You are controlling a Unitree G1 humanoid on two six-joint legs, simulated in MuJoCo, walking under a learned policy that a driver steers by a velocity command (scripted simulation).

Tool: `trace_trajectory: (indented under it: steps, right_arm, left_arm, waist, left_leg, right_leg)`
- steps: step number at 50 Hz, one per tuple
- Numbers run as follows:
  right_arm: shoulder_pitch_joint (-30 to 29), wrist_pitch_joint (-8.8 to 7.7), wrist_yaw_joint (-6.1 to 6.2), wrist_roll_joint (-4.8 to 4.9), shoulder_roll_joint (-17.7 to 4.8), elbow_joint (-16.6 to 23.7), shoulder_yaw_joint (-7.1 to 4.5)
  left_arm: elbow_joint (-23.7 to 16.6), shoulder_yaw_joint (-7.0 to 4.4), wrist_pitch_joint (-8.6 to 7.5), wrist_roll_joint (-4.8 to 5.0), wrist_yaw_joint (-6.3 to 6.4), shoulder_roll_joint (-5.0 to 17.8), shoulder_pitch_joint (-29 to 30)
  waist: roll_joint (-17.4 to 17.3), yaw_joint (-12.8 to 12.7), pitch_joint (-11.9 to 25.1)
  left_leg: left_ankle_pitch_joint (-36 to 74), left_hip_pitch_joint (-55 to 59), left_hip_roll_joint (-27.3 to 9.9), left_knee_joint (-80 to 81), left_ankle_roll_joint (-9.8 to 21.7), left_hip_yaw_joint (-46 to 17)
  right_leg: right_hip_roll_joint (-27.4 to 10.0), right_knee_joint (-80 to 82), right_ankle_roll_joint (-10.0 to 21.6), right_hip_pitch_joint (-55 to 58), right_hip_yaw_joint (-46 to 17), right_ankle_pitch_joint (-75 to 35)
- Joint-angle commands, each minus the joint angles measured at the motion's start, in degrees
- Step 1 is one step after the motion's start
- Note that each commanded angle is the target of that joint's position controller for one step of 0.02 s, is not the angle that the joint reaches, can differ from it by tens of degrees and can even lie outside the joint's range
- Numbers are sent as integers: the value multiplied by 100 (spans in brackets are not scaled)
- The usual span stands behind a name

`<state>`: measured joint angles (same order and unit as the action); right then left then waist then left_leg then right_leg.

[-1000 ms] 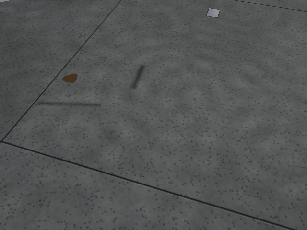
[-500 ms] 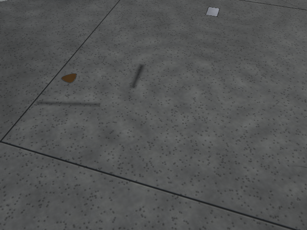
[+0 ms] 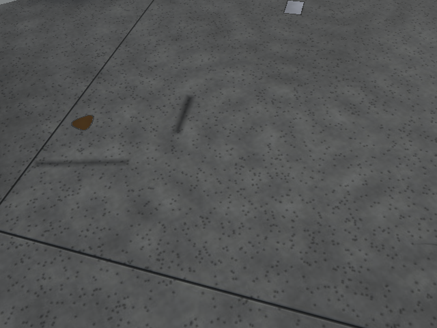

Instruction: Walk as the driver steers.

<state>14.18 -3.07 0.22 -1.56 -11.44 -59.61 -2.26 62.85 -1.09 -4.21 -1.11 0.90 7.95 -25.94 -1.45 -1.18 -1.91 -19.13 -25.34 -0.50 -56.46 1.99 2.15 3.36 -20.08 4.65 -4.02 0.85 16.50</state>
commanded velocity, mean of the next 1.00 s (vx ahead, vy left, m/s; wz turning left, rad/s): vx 0.04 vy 0.00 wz -0.53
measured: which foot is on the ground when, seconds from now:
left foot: up 0.00-0.20, down 0.22-0.68, up 0.70-1.00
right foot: down 0.00-0.22, up 0.24-0.68, down 0.70-1.00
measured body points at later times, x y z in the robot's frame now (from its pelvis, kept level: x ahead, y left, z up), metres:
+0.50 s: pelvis +0.10 +0.02 -0.01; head +0.14 +0.02 +0.44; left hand +0.26 +0.24 -0.15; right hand +0.12 -0.26 -0.13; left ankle +0.18 +0.08 -0.74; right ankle +0.06 -0.09 -0.68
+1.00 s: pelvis +0.10 -0.02 +0.00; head +0.12 -0.06 +0.45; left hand +0.34 +0.16 -0.10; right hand +0.05 -0.31 -0.13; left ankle +0.18 +0.10 -0.68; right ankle +0.06 -0.09 -0.74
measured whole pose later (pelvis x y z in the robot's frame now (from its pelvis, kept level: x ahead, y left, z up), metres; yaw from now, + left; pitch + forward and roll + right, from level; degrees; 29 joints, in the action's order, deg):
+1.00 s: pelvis +0.10 -0.02 +0.00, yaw -34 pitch +2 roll +1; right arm 10.1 3.0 0.8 -1.2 -15.9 -44.0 -3.7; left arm 42.1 -4.1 1.4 -0.7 0.1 15.1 -14.5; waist -1.5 -0.4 -2.9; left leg -21.4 -27.9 -0.4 -54.3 -2.0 -1.3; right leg 5.1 -23.5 4.4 -13.3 -5.9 11.4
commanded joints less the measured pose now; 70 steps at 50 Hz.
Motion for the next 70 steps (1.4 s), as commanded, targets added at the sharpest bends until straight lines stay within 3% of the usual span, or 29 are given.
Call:
trace_trajectory:
  steps: [1,6,10,11,12,13,14,15,17,21,26,31,33,34,35,36,37,39,41,44,51,58,59,60,61,62,64,66,70]
  right_arm:
    - [-128,47,41,90,-221,399,-36]
    - [-905,164,145,172,-253,826,21]
    - [-154,130,224,153,-559,709,-76]
    - [337,51,262,89,-730,626,-145]
    - [832,-3,314,-11,-1224,703,-250]
    - [620,92,258,138,-1379,829,-279]
    - [151,164,240,209,-1021,1008,-235]
    - [-389,183,268,201,-612,1169,-128]
    - [-666,216,343,60,-503,1230,-69]
    - [-325,129,358,-4,-637,1170,-102]
    - [-341,162,273,-39,-899,1318,-174]
    - [-215,253,153,-52,-1218,1393,-294]
    - [-225,315,124,-9,-1305,1407,-340]
    - [3,364,92,-31,-1238,1334,-359]
    - [185,422,25,-42,-883,1394,-299]
    - [-311,473,114,31,-687,1828,-227]
    - [-590,527,137,-13,-849,1844,-233]
    - [-309,485,77,104,-819,1709,-243]
    - [-101,457,39,-48,-939,1613,-288]
    - [-212,499,29,2,-848,1740,-267]
    - [-647,529,96,57,-816,2101,-192]
    - [-152,451,163,142,-713,2134,-114]
    - [7,398,196,92,-686,2099,-100]
    - [-21,331,242,-6,-961,2162,-123]
    - [-346,310,220,12,-1455,2359,-168]
    - [-10,320,168,11,-1449,2200,-217]
    - [-146,306,59,21,-1075,2095,-140]
    - [-112,268,52,27,-984,1998,-120]
    - [392,92,-6,74,-1025,1740,-193]
  left_arm:
    - [-169,-81,-30,13,90,729,-332]
    - [-321,-111,141,-16,159,787,-408]
    - [-612,-226,196,29,146,971,166]
    - [-719,-240,166,99,95,957,334]
    - [-1010,-184,135,190,91,687,237]
    - [-940,-226,290,233,148,524,-659]
    - [-804,-310,443,24,170,829,-603]
    - [-876,-339,518,-112,104,835,-39]
    - [-1082,-399,628,-151,-4,810,407]
    - [-1225,-410,766,-77,-64,734,400]
    - [-1710,-341,902,-53,-239,770,1173]
    - [-2059,-340,846,12,-355,902,1412]
    - [-2066,-343,764,22,-351,899,1123]
    - [-2015,-371,690,19,-314,1016,936]
    - [-2077,-460,606,-46,-232,1466,862]
    - [-2179,-649,600,-57,-173,2248,839]
    - [-2114,-635,601,-76,-100,1953,722]
    - [-2249,-507,599,-24,-50,1577,1358]
    - [-2381,-461,548,47,-54,1414,1522]
    - [-2346,-486,487,88,-87,1481,1169]
    - [-2371,-568,532,9,-63,1713,798]
    - [-2477,-504,600,10,-86,1625,1323]
    - [-2496,-463,599,67,-63,1535,1410]
    - [-2527,-362,573,59,-53,1205,1233]
    - [-2547,-303,554,52,-33,966,790]
    - [-2472,-408,605,-54,-14,1412,976]
    - [-2380,-436,597,-124,-113,1473,1149]
    - [-2254,-416,570,-143,-258,1397,1047]
    - [-2220,-338,461,-149,-362,1224,1438]
  waist:
    - [739,166,-161]
    - [961,-2,12]
    - [874,408,189]
    - [574,664,427]
    - [-396,683,1230]
    - [-1169,250,2019]
    - [-449,46,1599]
    - [-57,45,668]
    - [-343,-45,66]
    - [-351,-117,348]
    - [-544,35,419]
    - [-531,163,514]
    - [-371,-10,532]
    - [-6,-34,494]
    - [1288,7,323]
    - [2027,-118,-184]
    - [1079,-176,-185]
    - [741,235,-45]
    - [794,272,346]
    - [575,166,529]
    - [797,-95,434]
    - [864,198,514]
    - [724,320,485]
    - [-34,189,546]
    - [-1054,-112,496]
    - [-1044,204,604]
    - [-627,117,25]
    - [-921,98,-158]
    - [-514,280,-149]
  left_leg:
    - [425,-950,121,210,-149,98]
    - [943,-405,444,1424,-102,171]
    - [1449,1102,460,2619,95,-40]
    - [2489,2068,117,3203,214,-300]
    - [4867,3384,-1480,3029,563,-1642]
    - [6154,3549,-2740,3063,1492,-2895]
    - [4097,2661,-2562,3435,1597,-2959]
    - [2611,1756,-2119,3813,1459,-2316]
    - [1587,887,-1555,4254,1194,-1405]
    - [2207,969,-1446,4165,1287,-658]
    - [1116,1062,-1622,4315,1220,-326]
    - [888,1187,-1843,4018,1034,-105]
    - [1041,961,-1795,3515,674,209]
    - [771,654,-1625,2982,291,507]
    - [-541,-206,-1010,1570,-179,1064]
    - [-1664,-1254,-31,718,-432,658]
    - [-1393,-1164,-210,-90,-413,-18]
    - [-470,-1008,-220,-204,-318,-303]
    - [-121,-925,-112,-530,-286,-252]
    - [-84,-999,-78,-508,-367,-319]
    - [-374,-728,74,622,-381,-421]
    - [117,1190,261,2630,-115,-199]
    - [803,1771,143,3530,-66,-284]
    - [787,2220,-778,4096,73,-1211]
    - [2373,2387,-2040,4174,539,-2583]
    - [1649,1842,-2209,4220,1178,-2806]
    - [-937,1656,-1504,4679,948,-2388]
    - [-1116,1892,-1137,4920,756,-2018]
    - [-536,2475,-1107,4941,892,-1792]
  right_leg:
    - [-1285,92,584,565,-1005,-5810]
    - [-1069,-411,428,185,-1067,-5748]
    - [-918,-1280,127,-327,-1410,-5086]
    - [-657,-2099,-50,-764,-1342,-4291]
    - [-148,-3659,-216,-1583,-932,-1487]
    - [502,-5074,-222,-2002,-421,2470]
    - [74,-5541,-229,-2160,-452,2136]
    - [-113,-5502,-284,-2342,-404,1662]
    - [-338,-5165,-386,-2309,-328,1141]
    - [-279,-4699,-473,-2222,-133,891]
    - [-480,-3372,-439,-2046,54,695]
    - [-395,-2227,-261,-1432,358,817]
    - [-280,-1158,-113,-738,449,310]
    - [-316,-402,-36,-305,107,-60]
    - [-1480,691,204,-12,-1598,38]
    - [-2612,821,1046,-554,-3250,-1357]
    - [-2370,606,1220,-588,-2699,-1767]
    - [-1621,435,858,-605,-1848,-1840]
    - [-1355,219,809,-224,-1563,-2830]
    - [-1379,74,889,137,-1685,-3304]
    - [-1386,-126,1019,118,-2298,-2971]
    - [-1085,-512,521,-739,-2436,-2902]
    - [-896,-644,255,-1077,-2411,-2172]
    - [-497,-1158,-73,-1504,-2059,-915]
    - [466,-1889,-321,-2129,-1167,1195]
    - [368,-2752,-353,-2009,-875,1820]
    - [188,-3362,-341,-2410,-967,1046]
    - [147,-3507,-406,-2647,-779,604]
    - [-152,-3221,-501,-3026,-284,184]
